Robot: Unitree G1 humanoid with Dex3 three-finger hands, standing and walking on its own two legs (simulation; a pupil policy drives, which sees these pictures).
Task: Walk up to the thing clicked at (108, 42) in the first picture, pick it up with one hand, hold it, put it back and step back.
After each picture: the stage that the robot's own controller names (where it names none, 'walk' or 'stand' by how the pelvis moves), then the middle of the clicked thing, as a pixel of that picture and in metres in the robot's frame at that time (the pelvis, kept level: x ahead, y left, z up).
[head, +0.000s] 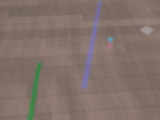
stand; (109, 42) +1.39 -0.28 -0.72
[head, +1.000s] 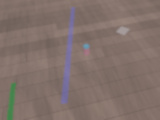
walk; (86, 49) +1.29 +0.07 -0.70
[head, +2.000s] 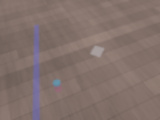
walk; (57, 86) +0.79 +0.29 -0.71
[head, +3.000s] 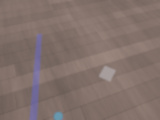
walk; (58, 119) +0.47 +0.19 -0.69
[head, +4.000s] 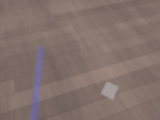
stand; out of the picture +0.34 +0.20 -0.72
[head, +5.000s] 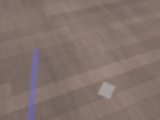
stand; out of the picture +0.34 +0.21 -0.73
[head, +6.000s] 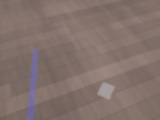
stand; out of the picture +0.33 +0.23 -0.73
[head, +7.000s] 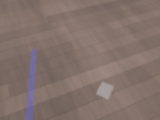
stand; out of the picture +0.32 +0.23 -0.73
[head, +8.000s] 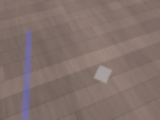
go down; out of the picture +0.34 +0.22 -0.70
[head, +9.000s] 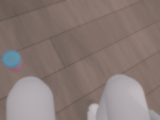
go down; (13, 62) +0.41 +0.25 -0.28
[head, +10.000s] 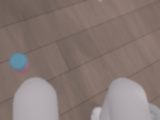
close in; (20, 64) +0.41 +0.25 -0.29
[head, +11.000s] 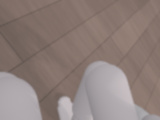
close in; out of the picture +0.39 +0.28 -0.22
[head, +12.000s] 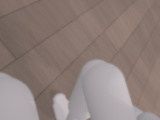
close; out of the picture +0.39 +0.29 -0.22
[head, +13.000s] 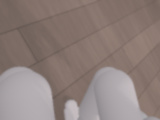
lift; out of the picture +0.34 +0.27 -0.19
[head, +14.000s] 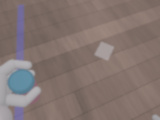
lift; (25, 88) +0.32 +0.19 +0.01
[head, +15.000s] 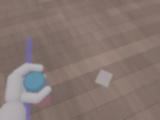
hold; (38, 89) +0.33 +0.17 +0.01
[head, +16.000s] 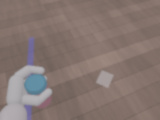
hold; (39, 91) +0.32 +0.17 +0.00
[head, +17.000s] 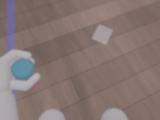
crouch; (27, 74) +0.37 +0.20 -0.06
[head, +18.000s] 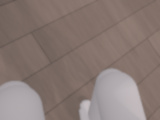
lower; out of the picture +0.42 +0.27 -0.16
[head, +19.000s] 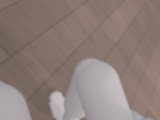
lower; out of the picture +0.41 +0.30 -0.23
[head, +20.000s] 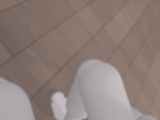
lower; out of the picture +0.40 +0.30 -0.22
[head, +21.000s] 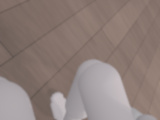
lower; out of the picture +0.40 +0.30 -0.22
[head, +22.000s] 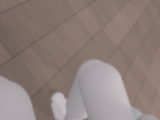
lower; out of the picture +0.40 +0.30 -0.22
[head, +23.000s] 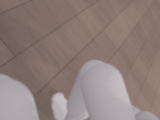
open; out of the picture +0.39 +0.29 -0.23
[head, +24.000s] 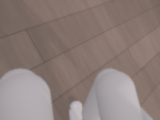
stand; out of the picture +0.40 +0.27 -0.24
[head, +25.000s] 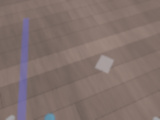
stand; out of the picture +0.36 +0.20 -0.61
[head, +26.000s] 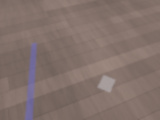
stand; out of the picture +0.36 +0.20 -0.67
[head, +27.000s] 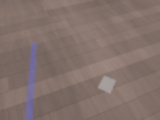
stand; out of the picture +0.35 +0.20 -0.67
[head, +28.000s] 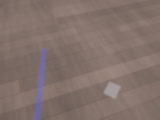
stand; out of the picture +0.38 +0.19 -0.72
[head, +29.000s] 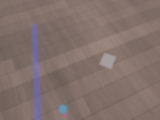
walk; (63, 111) +0.45 +0.17 -0.70
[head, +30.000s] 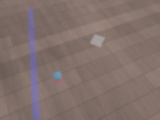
walk; (58, 78) +0.73 +0.17 -0.70
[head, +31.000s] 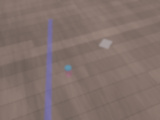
walk; (68, 71) +0.99 +0.24 -0.71
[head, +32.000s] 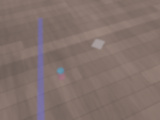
stand; (61, 74) +0.93 +0.22 -0.72
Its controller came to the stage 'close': yes
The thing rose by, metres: 0.71
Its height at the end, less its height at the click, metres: +0.00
